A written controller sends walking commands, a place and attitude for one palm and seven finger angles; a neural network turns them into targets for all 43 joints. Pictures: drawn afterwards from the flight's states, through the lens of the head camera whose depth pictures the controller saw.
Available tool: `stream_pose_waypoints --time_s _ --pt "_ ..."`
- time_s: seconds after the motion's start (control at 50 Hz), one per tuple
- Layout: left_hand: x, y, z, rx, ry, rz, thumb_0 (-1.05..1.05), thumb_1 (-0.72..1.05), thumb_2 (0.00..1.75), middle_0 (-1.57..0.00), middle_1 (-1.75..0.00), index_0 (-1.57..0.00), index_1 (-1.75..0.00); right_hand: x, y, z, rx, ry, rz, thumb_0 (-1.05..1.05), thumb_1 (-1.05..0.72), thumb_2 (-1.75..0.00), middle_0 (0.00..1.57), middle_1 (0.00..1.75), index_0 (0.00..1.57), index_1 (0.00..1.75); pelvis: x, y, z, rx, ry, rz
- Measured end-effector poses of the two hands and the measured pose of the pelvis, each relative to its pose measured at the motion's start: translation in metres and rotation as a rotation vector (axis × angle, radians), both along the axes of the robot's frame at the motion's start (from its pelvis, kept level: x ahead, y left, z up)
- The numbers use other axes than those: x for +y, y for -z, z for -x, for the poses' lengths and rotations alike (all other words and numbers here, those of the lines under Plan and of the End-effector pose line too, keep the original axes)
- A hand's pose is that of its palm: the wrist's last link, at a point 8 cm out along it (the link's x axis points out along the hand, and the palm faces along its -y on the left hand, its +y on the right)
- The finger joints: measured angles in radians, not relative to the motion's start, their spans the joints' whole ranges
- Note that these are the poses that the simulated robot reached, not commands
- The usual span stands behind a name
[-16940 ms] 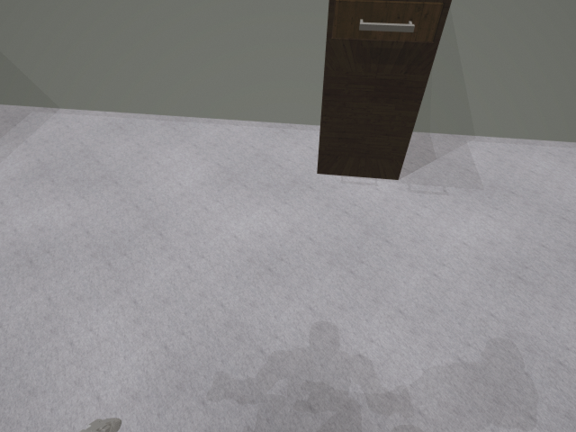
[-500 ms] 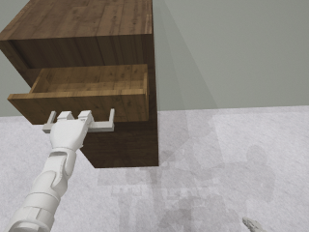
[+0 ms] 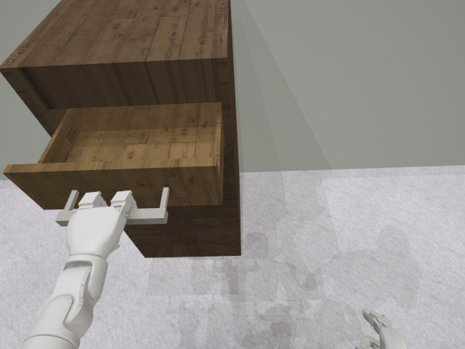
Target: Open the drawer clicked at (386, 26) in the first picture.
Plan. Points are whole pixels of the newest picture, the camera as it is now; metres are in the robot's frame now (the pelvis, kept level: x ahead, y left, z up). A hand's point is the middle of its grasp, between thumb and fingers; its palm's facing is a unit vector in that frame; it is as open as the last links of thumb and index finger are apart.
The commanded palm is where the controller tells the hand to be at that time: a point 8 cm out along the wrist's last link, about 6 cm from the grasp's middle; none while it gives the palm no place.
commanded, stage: pull the drawer open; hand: left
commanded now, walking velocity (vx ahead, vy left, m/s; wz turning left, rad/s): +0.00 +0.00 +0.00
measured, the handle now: (116, 206) +0.35 +0.25 +0.03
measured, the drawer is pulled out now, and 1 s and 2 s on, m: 0.17 0.29 0.30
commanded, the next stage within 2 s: open the thumb to release the handle in 1.22 s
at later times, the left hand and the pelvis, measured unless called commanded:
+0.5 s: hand (102, 275) +0.23 +0.24 +0.01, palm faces -0.01 -0.07 -1.00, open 5.5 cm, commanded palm +0.20 +0.26 +0.06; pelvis +0.00 +0.00 +0.00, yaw +0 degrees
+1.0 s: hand (92, 309) +0.18 +0.24 +0.01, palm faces -0.02 -0.07 -1.00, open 5.6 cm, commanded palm +0.14 +0.25 +0.06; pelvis +0.00 -0.01 -0.01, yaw +0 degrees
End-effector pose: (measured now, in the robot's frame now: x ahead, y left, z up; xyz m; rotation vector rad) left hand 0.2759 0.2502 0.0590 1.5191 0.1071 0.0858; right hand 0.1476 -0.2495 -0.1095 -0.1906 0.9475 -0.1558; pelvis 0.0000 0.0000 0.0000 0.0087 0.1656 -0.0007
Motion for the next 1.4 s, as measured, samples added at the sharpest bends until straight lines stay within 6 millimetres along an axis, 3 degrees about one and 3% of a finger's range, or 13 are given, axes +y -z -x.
stream_pose_waypoints --time_s 0.26,0.46,1.08,1.4 --pt "-0.003 0.0 0.035 -0.005 -0.016 0.008 0.01 0.72 0.83 -0.31 -1.35 -0.42 -1.35 0.016 -0.008 -0.034 -0.082 -0.068 -0.019 0.01 -0.9 -0.9 0.21 0.3 0.2 0.3 0.0 0.001 -0.003 -0.02 -0.003 -0.001" --pt "-0.005 -0.001 0.059 0.002 -0.029 0.017 0.01 0.71 0.82 -0.32 -1.35 -0.42 -1.35 0.024 -0.012 -0.047 -0.118 -0.099 -0.033 0.01 -0.9 -0.9 0.21 0.3 0.2 0.3 -0.002 0.001 -0.004 -0.032 0.001 -0.002" --pt "-0.011 -0.003 0.127 0.011 -0.055 0.02 0.01 0.7 0.8 -0.32 -1.35 -0.42 -1.35 0.023 -0.008 -0.045 -0.127 -0.143 -0.039 0.01 -0.9 -0.9 0.2 0.3 0.2 0.3 -0.007 0.008 0.002 -0.039 0.005 -0.006" --pt "-0.007 -0.002 0.128 -0.015 -0.046 0.0 0.0 0.71 0.77 -0.32 -1.32 -0.41 -1.33 0.02 -0.003 -0.046 -0.124 -0.148 -0.029 0.01 -0.9 -0.9 0.21 0.3 0.2 0.3 -0.004 0.016 -0.001 -0.012 0.009 -0.004"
